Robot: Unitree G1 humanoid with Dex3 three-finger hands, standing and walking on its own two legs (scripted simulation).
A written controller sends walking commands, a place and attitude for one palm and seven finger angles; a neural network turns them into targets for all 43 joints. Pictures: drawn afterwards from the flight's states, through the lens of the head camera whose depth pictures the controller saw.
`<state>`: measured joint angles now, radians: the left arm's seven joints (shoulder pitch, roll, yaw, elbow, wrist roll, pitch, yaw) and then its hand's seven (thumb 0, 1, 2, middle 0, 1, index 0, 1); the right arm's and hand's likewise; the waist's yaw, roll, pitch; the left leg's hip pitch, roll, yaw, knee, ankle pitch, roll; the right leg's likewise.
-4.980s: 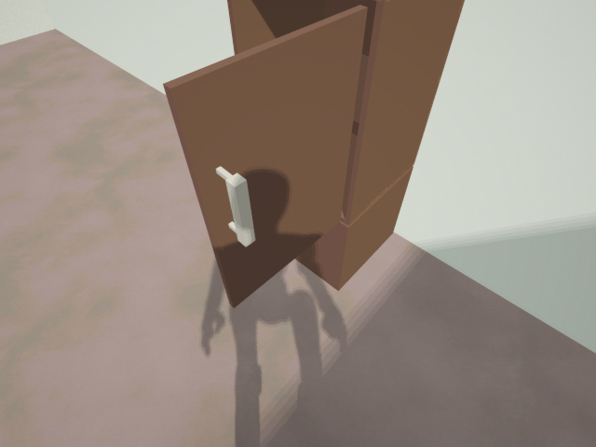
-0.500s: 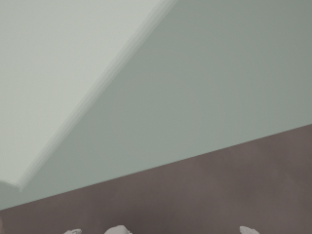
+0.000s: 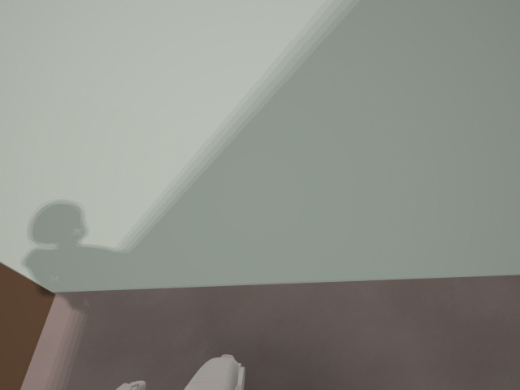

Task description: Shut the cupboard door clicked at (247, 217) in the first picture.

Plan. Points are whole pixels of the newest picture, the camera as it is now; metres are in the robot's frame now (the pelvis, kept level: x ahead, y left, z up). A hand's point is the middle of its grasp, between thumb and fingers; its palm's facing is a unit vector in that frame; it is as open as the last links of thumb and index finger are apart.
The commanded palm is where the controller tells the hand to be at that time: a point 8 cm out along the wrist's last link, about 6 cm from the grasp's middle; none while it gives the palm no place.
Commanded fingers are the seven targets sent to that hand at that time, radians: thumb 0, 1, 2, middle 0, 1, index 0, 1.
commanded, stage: turn to face it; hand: left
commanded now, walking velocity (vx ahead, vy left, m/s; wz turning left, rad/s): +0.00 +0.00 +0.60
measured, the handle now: out of the picture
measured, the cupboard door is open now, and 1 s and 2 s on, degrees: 87 87 87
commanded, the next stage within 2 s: none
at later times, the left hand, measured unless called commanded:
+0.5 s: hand out of the picture +0.01 +0.24 -0.17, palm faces +0.33 -0.91 -0.25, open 7.4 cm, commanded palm none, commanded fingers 0.00 0.90 0.90 -0.20 -0.30 -0.20 -0.30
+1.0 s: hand out of the picture -0.06 +0.16 -0.17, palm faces +0.60 -0.77 -0.23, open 7.3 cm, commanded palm none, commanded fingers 0.00 0.90 0.90 -0.20 -0.30 -0.20 -0.30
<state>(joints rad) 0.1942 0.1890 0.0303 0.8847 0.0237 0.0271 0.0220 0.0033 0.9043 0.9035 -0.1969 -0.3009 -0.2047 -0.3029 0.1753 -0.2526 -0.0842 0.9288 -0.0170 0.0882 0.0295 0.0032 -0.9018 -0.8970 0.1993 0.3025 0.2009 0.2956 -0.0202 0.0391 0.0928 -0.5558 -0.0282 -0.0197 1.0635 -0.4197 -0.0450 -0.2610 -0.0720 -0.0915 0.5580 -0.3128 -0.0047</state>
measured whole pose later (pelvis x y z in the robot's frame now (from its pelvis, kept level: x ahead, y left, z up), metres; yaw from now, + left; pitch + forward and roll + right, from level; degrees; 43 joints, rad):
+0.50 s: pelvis -0.01 +0.01 +0.00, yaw +18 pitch +1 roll -1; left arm 0.15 0.27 0.07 0.90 0.02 0.07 0.01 0.01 0.91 0.90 -0.20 -0.30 -0.20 -0.30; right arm 0.14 -0.22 -0.04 0.90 -0.02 0.04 0.01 0.00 -0.90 -0.90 0.20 0.30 0.20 0.30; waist 0.01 -0.03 0.10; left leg -0.31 -0.01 -0.01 0.50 -0.22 0.03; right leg -0.49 -0.09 0.00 1.04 -0.40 0.08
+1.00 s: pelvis +0.01 -0.03 +0.00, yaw +38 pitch +1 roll +2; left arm 0.21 0.20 0.04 0.89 0.03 0.01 0.02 0.00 0.91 0.90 -0.20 -0.30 -0.21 -0.30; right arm 0.12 -0.24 -0.06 0.93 -0.01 0.08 0.03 0.00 -0.90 -0.90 0.20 0.30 0.20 0.30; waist 0.00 -0.04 0.13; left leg -0.36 0.02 0.09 0.71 -0.40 -0.06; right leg -0.20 -0.14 -0.21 0.57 -0.37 0.02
